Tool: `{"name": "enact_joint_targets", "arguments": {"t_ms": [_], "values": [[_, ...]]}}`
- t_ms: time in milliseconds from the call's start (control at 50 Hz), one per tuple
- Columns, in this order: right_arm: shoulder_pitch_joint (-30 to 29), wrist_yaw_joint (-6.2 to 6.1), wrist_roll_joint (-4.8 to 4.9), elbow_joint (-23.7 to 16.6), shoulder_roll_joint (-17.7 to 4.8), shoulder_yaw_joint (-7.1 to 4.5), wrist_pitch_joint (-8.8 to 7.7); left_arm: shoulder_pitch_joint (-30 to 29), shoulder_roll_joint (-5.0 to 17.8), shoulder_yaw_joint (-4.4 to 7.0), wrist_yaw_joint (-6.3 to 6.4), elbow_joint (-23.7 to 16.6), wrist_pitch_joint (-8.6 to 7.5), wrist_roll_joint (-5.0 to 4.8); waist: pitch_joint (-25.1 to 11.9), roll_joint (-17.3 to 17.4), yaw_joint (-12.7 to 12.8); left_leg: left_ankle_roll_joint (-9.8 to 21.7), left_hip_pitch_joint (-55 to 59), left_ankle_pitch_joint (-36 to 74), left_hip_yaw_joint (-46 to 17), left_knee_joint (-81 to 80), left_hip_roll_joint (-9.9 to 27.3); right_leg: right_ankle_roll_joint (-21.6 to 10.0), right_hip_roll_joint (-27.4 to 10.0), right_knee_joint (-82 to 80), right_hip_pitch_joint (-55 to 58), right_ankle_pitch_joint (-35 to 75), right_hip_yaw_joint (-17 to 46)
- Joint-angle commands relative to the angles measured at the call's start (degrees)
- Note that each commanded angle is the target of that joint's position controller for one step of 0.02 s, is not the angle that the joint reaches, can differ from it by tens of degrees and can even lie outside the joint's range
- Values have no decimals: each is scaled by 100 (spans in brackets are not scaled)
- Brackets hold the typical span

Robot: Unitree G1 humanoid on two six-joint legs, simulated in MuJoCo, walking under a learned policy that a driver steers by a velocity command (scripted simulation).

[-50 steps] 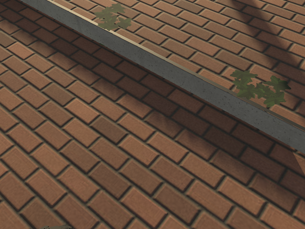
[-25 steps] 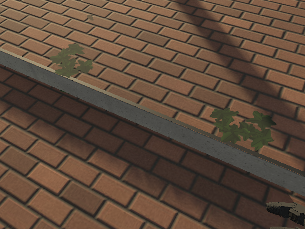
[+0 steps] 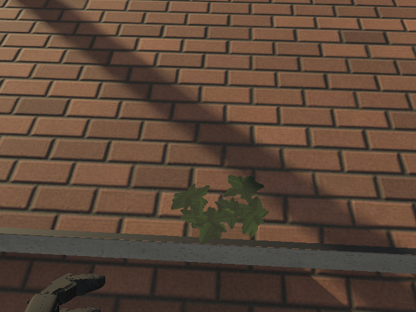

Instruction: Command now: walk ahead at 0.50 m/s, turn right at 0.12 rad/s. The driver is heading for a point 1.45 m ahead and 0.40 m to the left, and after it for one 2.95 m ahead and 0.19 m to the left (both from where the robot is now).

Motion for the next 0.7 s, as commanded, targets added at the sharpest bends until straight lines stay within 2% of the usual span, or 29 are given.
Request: {"name": "enact_joint_targets", "arguments": {"t_ms": [20,40,60,80,100,120,140,160,180,200,240,280,340,400,440,460,500,520,540,560,580,600,620,640,660,680,700], "values": [[-198,-58,63,-159,-1093,-171,34,1262,1008,432,63,-30,-101,66,-799,585,1255,793,-682,5656,-432,1785,1197,-421,440,-564,2389,135,-353],[-217,-55,-94,-304,-756,-14,-11,2300,1463,569,180,196,-59,121,-1633,23,1644,578,-2141,3673,-438,3545,890,-733,-603,-239,4381,573,807],[442,27,-145,-421,-56,209,-120,2261,1870,583,223,205,-74,156,-2456,-1338,1061,279,-4102,-1148,-878,5444,-164,-1613,-2128,-822,5744,-306,3603],[-69,49,49,-305,-758,30,-208,2261,1325,465,220,140,-132,153,-2424,-556,1443,328,-4486,-1288,-1799,5995,-33,-1476,-2095,-1254,5369,-659,3786],[-567,62,181,-539,-893,-37,-241,1922,1158,386,216,223,-184,136,-1440,-538,1327,372,-4859,-752,-1696,5926,226,-1202,-1858,-1405,4629,-250,2713],[-726,26,108,-539,-770,-17,-233,1581,971,329,198,283,-226,103,-999,-308,1100,347,-4728,-248,-1579,5619,479,-1035,-1582,-1562,3904,199,2042],[-730,-4,13,-509,-713,-37,-186,1272,800,290,179,305,-261,108,-697,-325,901,285,-4519,93,-1560,5368,620,-940,-1392,-1767,3325,474,1573],[-499,-15,0,-418,-650,-46,-93,1072,667,261,174,310,-313,137,-605,-437,694,238,-4134,384,-1624,5297,730,-864,-1257,-2012,2895,596,1195],[-351,-25,8,-359,-509,-26,-5,980,624,265,172,358,-375,152,-571,-419,590,192,-3917,556,-1612,5286,735,-872,-1242,-2222,2632,689,994],[-288,-34,10,-339,-378,-10,65,927,627,274,178,430,-434,146,-488,-330,508,140,-3900,648,-1616,5229,745,-894,-1245,-2370,2471,881,763],[-483,-48,-8,-425,-283,-7,138,868,684,297,227,555,-491,175,-242,-277,463,56,-4159,1011,-1673,4980,748,-854,-1210,-2559,2326,1086,289],[-776,-40,-32,-540,-246,-3,145,929,719,307,283,669,-492,212,-78,-231,524,1,-4408,1571,-1701,4447,705,-792,-1121,-2650,2378,1140,-126],[-1330,61,-73,-732,-154,48,101,981,864,328,341,761,-459,202,67,-149,699,43,-4211,2436,-1406,3254,555,-651,-985,-2710,2429,1210,-673],[-1881,160,-83,-1000,-80,100,90,1244,1026,382,386,932,-387,129,190,-72,889,194,-4255,2540,-1161,2573,470,-571,-1155,-2606,2892,1413,-887],[-2030,224,-75,-1150,-130,93,110,1301,1075,409,401,1012,-307,50,187,-117,876,359,-4374,2175,-1083,2384,421,-485,-1314,-2307,3352,1899,-957],[-1954,236,-76,-1168,-162,79,158,1285,1112,419,402,1025,-245,27,59,-236,812,450,-4288,1773,-954,2500,337,-442,-1383,-2036,3583,2425,-1007],[-1670,253,-81,-1216,-365,-16,217,1123,1263,463,439,974,-142,-29,-196,-373,548,691,-3774,1017,-668,2516,29,-304,-1403,-1215,3712,4164,-1116],[-1225,250,-76,-1134,-496,-102,237,1027,1313,475,462,932,-86,-53,-441,-392,291,820,-3231,810,-515,2417,-209,-222,-1341,-467,3665,4896,-1167],[-381,217,-62,-927,-706,-249,228,910,1282,455,479,901,-38,-88,-854,-272,-170,1018,-2110,1212,-428,1848,-484,-49,-1120,720,3323,4843,-1289],[388,109,-35,-736,-1148,-440,265,1064,1079,367,485,833,-83,18,-1245,323,-456,1232,-432,1970,-1310,1570,-174,264,-787,2409,1966,2936,-1260],[201,38,-84,-804,-1862,-516,246,1630,151,92,385,552,-243,260,-1544,1986,390,2360,1300,2355,-4520,1247,1360,733,501,4593,-748,-2711,-773],[389,79,-139,-977,-1415,-407,169,1284,592,104,284,616,-469,64,-2502,1075,-127,2735,1767,1555,-5710,529,1753,612,511,5319,-1333,-2842,612],[175,75,-149,-966,-1124,-345,102,829,791,163,235,484,-573,-143,-1690,683,-124,2481,1291,1214,-4983,410,1619,477,228,5239,-1858,-2325,606],[-183,60,-60,-1019,-866,-275,71,673,766,133,262,465,-632,-81,-1121,154,101,2202,404,1077,-4352,323,1363,391,-72,4635,-1730,-1739,576],[-542,44,-80,-1121,-680,-205,68,528,737,139,299,458,-620,62,-737,111,308,2041,-388,1504,-3972,215,1182,438,-207,4319,-1413,-1515,486],[-648,23,-174,-1201,-481,-122,82,590,735,161,293,436,-546,111,-613,215,475,2016,-889,2065,-3743,92,1059,499,-263,4471,-1101,-1401,459],[-693,-1,-199,-1258,-496,-109,92,700,719,174,277,403,-472,135,-556,296,609,2026,-1206,2460,-3605,2,1001,550,-258,4565,-996,-1327,431]]}}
